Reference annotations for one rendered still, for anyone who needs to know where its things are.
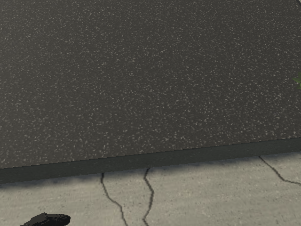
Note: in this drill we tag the robot left hand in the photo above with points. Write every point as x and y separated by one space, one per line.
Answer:
45 219

